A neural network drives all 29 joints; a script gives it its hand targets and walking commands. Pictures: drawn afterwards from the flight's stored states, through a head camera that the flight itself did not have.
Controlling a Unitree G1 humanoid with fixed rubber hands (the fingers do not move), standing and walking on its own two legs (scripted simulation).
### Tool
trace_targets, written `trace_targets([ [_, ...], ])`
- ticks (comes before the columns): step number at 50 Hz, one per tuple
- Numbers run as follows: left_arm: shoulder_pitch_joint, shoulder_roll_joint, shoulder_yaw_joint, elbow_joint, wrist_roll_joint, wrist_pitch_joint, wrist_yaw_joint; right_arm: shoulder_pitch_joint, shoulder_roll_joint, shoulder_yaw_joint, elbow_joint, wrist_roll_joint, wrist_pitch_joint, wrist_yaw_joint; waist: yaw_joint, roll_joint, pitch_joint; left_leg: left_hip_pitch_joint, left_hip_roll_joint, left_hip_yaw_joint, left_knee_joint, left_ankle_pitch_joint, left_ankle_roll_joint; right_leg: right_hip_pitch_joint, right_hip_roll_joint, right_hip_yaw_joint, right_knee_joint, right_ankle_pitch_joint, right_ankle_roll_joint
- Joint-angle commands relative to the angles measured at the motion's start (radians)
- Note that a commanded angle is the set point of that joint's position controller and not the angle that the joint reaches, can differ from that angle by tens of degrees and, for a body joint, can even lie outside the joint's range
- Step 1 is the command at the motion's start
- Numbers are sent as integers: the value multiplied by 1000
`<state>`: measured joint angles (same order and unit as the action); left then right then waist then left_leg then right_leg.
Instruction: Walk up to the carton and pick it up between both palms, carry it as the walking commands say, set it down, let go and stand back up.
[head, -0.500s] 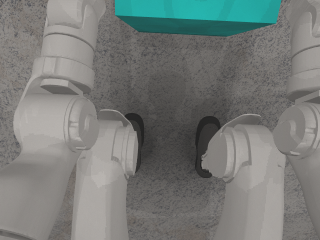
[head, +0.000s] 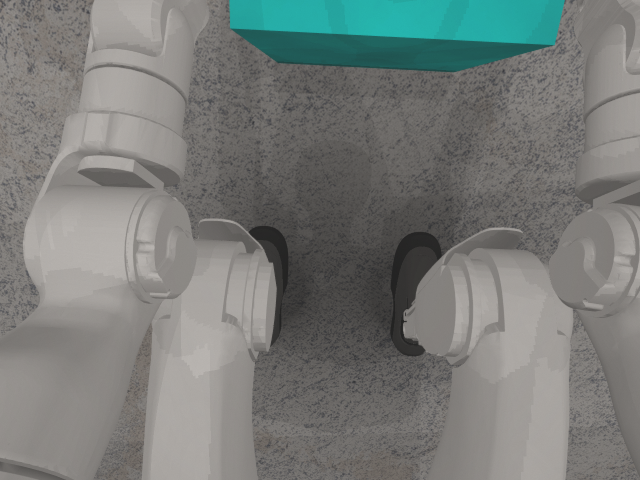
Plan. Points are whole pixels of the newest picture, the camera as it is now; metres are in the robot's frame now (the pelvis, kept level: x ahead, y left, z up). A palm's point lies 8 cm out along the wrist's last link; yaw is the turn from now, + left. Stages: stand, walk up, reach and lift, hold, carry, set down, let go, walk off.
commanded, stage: set down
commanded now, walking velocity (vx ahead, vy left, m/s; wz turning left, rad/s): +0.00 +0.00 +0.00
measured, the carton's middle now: out of the picture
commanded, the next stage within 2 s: let go in 1.84 s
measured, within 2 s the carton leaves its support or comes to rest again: neither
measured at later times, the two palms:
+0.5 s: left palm out of the picture +0.56 +0.16 -0.18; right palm out of the picture +0.55 -0.22 -0.18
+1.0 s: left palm out of the picture +0.59 +0.15 -0.08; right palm out of the picture +0.57 -0.23 -0.08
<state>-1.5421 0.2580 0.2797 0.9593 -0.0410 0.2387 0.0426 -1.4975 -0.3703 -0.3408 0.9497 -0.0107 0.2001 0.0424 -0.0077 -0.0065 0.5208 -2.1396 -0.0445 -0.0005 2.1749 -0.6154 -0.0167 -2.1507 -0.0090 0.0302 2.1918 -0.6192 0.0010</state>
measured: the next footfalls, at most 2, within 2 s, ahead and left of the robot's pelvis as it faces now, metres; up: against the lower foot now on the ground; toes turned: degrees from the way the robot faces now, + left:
none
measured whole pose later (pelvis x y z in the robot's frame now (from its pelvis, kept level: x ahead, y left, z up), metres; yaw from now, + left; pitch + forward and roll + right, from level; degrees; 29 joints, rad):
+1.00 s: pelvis -0.01 +0.00 +0.05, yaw -1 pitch +30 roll -1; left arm -1.58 0.37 0.12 0.89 -0.23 0.29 0.16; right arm -1.55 -0.48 -0.21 0.95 0.15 0.26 -0.09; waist -0.01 -0.01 0.52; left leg -1.97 -0.04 -0.03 2.05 -0.60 -0.02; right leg -1.97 -0.01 0.00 2.04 -0.60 0.00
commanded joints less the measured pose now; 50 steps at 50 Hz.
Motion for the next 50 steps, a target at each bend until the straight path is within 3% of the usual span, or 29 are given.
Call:
trace_targets([
  [1,-429,-466,-196,-57,-28,-54,-158,-420,462,180,4,-3,-26,120,-133,22,-1005,389,-60,26,-100,215,-5,515,59,-63,-143,305,-1],
  [4,-397,-262,-156,-46,-29,-76,-99,-388,245,120,15,-6,-53,55,-136,23,-1042,420,-53,29,-103,229,-14,552,52,-61,-146,325,6],
  [7,-347,75,-118,-28,-50,-108,-1,-348,-105,71,21,17,-91,-49,-135,22,-1141,471,-42,28,-97,267,-25,612,39,-59,-144,371,10],
  [9,-382,160,-135,-34,-76,-120,40,-402,-188,85,-5,35,-111,-100,-138,20,-1236,501,-40,22,-82,312,-26,649,36,-57,-134,417,15],
  [12,-405,198,-183,-27,-142,-136,77,-471,-228,125,-25,93,-137,-135,-129,0,-1329,543,-32,18,-68,379,-24,660,32,-65,-114,489,19],
  [16,-409,238,-206,8,-191,-141,97,-471,-249,157,35,148,-140,-145,-119,-20,-1351,523,-22,22,-75,375,-22,657,25,-63,-109,503,20],
  [24,-409,239,-240,45,-231,-139,78,-454,-266,174,104,171,-139,-125,-135,-10,-1316,478,-7,18,-81,357,-20,621,11,-60,-112,478,13],
  [27,-414,248,-242,0,-238,-138,76,-470,-277,184,52,184,-140,-121,-133,-13,-1400,511,-7,18,-85,384,-19,669,11,-61,-116,513,10],
  [32,-422,297,-247,-243,-271,-107,110,-491,-331,202,-196,224,-107,-147,-136,-36,-1864,768,-28,35,-113,521,-15,933,34,-88,-135,674,8],
  [38,-353,265,-224,-198,-209,-10,131,-401,-325,162,-140,202,-23,-150,-121,37,-1795,857,-35,33,-212,424,-16,804,42,-117,-229,477,8],
  [42,-372,273,-207,-276,-198,15,140,-398,-335,143,-210,215,1,-141,-110,45,-1863,924,-40,34,-254,456,-11,825,52,-123,-271,495,4],
  [47,-356,273,-189,-261,-175,44,141,-361,-327,126,-185,200,34,-128,-108,42,-1867,934,-44,35,-322,445,-8,835,64,-122,-342,482,0],
  [50,-351,280,-178,-298,-173,55,139,-362,-341,112,-235,198,44,-127,-109,35,-1942,963,-48,37,-357,474,-6,897,73,-117,-381,522,-1],
])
